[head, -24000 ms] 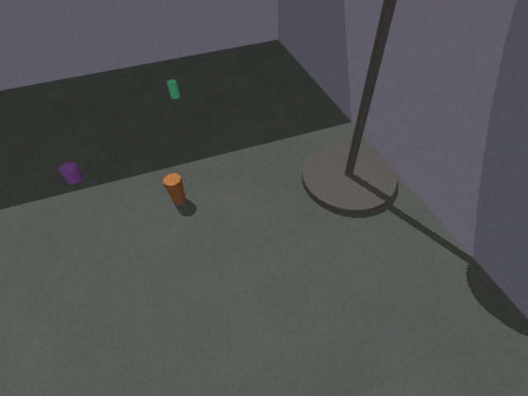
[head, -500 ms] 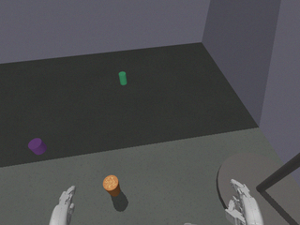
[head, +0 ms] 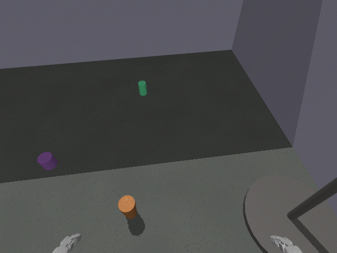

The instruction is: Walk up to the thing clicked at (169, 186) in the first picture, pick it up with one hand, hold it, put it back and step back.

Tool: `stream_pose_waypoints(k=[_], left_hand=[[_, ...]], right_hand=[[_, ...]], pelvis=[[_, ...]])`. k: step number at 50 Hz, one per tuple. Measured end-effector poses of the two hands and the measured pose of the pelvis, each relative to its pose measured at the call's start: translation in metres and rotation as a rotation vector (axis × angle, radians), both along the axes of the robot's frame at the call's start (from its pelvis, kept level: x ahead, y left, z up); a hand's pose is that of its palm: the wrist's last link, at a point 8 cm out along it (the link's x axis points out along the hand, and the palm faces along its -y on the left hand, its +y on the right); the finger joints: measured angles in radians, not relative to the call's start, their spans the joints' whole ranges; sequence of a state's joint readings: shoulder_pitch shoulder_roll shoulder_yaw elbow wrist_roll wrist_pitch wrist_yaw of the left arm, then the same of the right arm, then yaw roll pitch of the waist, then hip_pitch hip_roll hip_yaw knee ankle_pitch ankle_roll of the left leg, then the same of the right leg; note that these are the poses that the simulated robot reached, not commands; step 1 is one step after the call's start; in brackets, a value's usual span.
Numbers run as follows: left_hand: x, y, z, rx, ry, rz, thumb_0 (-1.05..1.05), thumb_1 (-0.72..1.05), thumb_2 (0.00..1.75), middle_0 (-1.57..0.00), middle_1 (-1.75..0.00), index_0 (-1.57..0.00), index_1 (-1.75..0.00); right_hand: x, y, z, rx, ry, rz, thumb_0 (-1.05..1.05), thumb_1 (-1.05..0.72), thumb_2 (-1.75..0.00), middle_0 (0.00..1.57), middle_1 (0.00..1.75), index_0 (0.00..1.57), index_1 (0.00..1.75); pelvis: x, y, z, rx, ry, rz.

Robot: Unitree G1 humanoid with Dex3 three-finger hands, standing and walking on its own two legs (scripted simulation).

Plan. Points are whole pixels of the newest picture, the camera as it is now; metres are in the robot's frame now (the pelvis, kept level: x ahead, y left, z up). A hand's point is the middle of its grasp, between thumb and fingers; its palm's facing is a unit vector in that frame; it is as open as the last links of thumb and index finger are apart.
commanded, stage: stand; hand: left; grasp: from the side
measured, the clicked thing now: (128, 208) +0.45 +0.23 -0.67
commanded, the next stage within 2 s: step back in 1.84 s
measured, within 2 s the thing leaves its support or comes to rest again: neither
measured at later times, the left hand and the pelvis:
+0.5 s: hand out of the picture +0.06 +0.26 -0.12, palm faces -0.01 -0.94 -0.35, open 7.4 cm; pelvis +0.00 +0.01 +0.03, yaw +0 degrees
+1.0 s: hand out of the picture +0.07 +0.25 -0.12, palm faces -0.01 -0.94 -0.35, open 7.4 cm; pelvis +0.00 +0.00 +0.04, yaw +0 degrees
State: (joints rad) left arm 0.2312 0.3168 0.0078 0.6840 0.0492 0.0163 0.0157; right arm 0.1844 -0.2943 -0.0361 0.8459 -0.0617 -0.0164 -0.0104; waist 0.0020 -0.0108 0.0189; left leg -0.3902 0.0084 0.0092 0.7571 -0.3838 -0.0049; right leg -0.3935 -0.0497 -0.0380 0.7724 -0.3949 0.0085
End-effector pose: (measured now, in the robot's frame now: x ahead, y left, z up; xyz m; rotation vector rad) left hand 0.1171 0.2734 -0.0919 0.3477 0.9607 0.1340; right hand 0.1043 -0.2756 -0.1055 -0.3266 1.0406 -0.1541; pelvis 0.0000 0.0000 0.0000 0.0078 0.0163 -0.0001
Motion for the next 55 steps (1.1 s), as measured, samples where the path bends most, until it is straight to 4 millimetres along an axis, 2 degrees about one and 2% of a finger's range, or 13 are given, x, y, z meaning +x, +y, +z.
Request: stream_pose_waypoints(k=[4, 9, 18, 26, 35, 55], left_hand=[[-0.021, 0.012, -0.003, 0.008, 0.088, 0.044, 0.01, 0.89, 0.90, -0.20, -0.30, -0.20, -0.30], [-0.043, 0.020, -0.002, 0.009, 0.179, 0.085, 0.01, 0.90, 0.90, -0.20, -0.30, -0.20, -0.30], [-0.063, 0.024, 0.002, 0.007, 0.266, 0.124, 0.01, 0.90, 0.90, -0.20, -0.30, -0.20, -0.30], [-0.066, 0.026, 0.007, 0.012, 0.280, 0.143, 0.00, 0.90, 0.90, -0.20, -0.30, -0.20, -0.30], [-0.063, 0.026, 0.010, 0.016, 0.285, 0.151, 0.00, 0.90, 0.90, -0.20, -0.30, -0.20, -0.30], [-0.048, 0.018, 0.010, 0.003, 0.267, 0.130, 0.00, 0.90, 0.90, -0.20, -0.30, -0.20, -0.30]], right_hand=[[-0.021, -0.007, 0.003, -0.013, 0.078, -0.036, 0.01, -0.90, -0.90, 0.20, 0.30, 0.21, 0.30], [-0.038, -0.005, 0.005, -0.007, 0.155, -0.058, 0.01, -0.90, -0.90, 0.20, 0.30, 0.21, 0.30], [-0.043, 0.008, 0.005, 0.029, 0.203, -0.065, 0.01, -0.90, -0.90, 0.20, 0.30, 0.21, 0.30], [-0.037, 0.009, 0.006, 0.039, 0.198, -0.060, 0.01, -0.90, -0.90, 0.20, 0.30, 0.21, 0.30], [-0.035, 0.001, 0.009, 0.029, 0.203, -0.065, 0.00, -0.90, -0.90, 0.20, 0.30, 0.21, 0.30], [-0.038, -0.012, 0.014, 0.013, 0.204, -0.079, 0.00, -0.90, -0.90, 0.20, 0.30, 0.21, 0.30]], pelvis=[[0.003, 0.004, 0.009, -0.004, -0.017, 0.002], [0.005, 0.007, 0.019, -0.006, -0.036, 0.003], [0.005, 0.010, 0.030, -0.004, -0.061, 0.006], [0.004, 0.010, 0.034, -0.001, -0.069, 0.008], [0.004, 0.007, 0.037, -0.002, -0.065, 0.010], [0.004, 0.001, 0.038, -0.005, -0.064, 0.002]])
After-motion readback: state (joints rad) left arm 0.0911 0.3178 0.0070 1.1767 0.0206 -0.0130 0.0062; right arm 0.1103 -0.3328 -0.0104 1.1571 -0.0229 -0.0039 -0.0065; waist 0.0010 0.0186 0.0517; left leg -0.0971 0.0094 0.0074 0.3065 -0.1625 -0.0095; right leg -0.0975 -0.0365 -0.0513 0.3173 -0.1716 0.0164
